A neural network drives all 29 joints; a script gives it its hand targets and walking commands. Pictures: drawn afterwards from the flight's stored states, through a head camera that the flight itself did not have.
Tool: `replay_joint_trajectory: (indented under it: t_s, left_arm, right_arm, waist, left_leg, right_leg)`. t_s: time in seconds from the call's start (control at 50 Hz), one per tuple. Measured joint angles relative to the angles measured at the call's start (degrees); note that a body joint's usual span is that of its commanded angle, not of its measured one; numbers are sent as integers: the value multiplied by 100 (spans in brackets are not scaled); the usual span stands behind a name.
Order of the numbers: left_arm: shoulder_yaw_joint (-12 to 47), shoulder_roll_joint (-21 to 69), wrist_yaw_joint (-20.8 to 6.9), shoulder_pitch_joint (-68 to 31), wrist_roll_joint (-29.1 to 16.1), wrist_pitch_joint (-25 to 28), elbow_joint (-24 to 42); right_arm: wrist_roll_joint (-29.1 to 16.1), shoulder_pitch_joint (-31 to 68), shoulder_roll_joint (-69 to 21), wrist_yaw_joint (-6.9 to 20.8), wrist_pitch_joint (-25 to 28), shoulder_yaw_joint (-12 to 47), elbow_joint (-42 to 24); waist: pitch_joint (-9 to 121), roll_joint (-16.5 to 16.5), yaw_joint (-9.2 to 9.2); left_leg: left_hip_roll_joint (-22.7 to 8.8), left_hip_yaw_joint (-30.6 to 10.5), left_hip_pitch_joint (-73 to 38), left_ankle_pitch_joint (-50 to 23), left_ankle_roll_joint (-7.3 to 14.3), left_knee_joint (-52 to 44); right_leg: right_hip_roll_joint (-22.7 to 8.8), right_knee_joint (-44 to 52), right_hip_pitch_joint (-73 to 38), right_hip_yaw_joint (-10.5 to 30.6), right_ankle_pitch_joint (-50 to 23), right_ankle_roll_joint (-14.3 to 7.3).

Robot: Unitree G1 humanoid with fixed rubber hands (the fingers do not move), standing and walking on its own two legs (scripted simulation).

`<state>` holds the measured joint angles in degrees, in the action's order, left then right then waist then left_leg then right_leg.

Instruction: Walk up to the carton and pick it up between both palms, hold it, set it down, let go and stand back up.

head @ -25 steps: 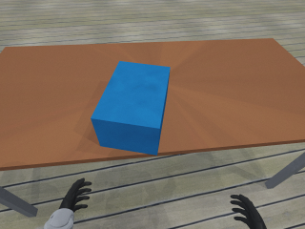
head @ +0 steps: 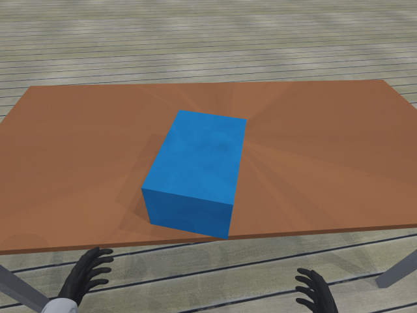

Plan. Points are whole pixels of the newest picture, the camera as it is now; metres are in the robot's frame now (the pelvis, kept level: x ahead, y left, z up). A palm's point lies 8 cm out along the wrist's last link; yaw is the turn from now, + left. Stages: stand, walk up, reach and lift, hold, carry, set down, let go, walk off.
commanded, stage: reach and lift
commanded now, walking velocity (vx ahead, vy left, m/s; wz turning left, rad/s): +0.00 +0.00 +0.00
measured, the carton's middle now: (201, 168) +0.48 +0.05 -0.03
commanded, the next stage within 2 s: none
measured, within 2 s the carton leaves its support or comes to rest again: neither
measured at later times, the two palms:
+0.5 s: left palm (60, 291) +0.16 +0.27 +0.00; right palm (298, 299) +0.17 -0.13 -0.01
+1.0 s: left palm (68, 245) +0.23 +0.27 +0.03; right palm (288, 255) +0.23 -0.12 +0.03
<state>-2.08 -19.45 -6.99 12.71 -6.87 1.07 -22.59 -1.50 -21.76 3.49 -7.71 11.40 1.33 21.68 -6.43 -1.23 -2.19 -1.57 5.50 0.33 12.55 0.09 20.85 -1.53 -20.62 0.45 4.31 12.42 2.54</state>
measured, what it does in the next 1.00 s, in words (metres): stands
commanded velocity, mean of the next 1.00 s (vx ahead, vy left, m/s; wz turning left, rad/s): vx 0.00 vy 0.00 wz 0.00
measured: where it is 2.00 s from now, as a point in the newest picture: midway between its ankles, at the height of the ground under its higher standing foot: outside the picture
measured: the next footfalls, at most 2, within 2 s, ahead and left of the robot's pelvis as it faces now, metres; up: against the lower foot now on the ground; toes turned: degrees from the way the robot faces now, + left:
none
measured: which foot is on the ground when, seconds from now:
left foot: down 0.00-1.00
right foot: down 0.00-1.00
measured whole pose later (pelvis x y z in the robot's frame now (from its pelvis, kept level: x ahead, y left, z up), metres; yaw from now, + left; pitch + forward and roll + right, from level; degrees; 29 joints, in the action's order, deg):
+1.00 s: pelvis +0.00 +0.00 +0.00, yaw +3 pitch -8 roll -1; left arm -0.3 -24.7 -9.7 2.5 -14.5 -1.9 -11.8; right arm -5.3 -12.9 -3.8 -20.6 5.3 6.7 7.7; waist -7.1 -2.4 -3.8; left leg -2.0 2.5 2.6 15.4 0.2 26.4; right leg -1.3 -21.2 -0.8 1.0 13.7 2.5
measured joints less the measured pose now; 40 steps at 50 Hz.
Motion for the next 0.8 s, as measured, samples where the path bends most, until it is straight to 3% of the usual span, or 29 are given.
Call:
replay_joint_trajectory:
  t_s: [0.32,0.58,0.8]
  left_arm:
    - [-86,-142,-333,484,-80,301,946]
    - [-109,-210,-531,790,-233,480,1639]
    - [62,-433,-448,110,-595,266,1484]
  right_arm:
    - [-381,-462,-399,-527,575,480,-611]
    - [-360,-736,-683,-906,1026,703,-1110]
    - [-184,-243,-806,-1116,454,646,-1387]
  waist:
    - [-28,-122,-180]
    - [-84,-32,-257]
    - [-145,-113,-309]
  left_leg:
    - [-59,-152,-24,267,2,221]
    - [-66,-267,126,328,30,439]
    - [-47,-307,293,295,37,611]
  right_leg:
    - [36,331,-338,-178,20,16]
    - [43,366,-346,-294,-21,37]
    - [27,5,-112,-332,72,-9]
